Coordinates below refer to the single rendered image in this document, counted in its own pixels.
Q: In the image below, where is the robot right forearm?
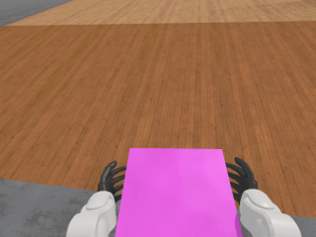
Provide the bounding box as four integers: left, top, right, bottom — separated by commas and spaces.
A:
239, 189, 302, 237

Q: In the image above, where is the robot left hand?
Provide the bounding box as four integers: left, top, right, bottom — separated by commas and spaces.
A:
97, 160, 126, 203

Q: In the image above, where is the robot right hand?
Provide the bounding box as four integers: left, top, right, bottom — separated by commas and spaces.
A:
225, 157, 258, 205

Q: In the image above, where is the robot left forearm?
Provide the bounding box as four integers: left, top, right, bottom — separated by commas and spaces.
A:
66, 191, 118, 237

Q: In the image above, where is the carton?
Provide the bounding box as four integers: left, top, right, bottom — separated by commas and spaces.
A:
115, 148, 243, 237

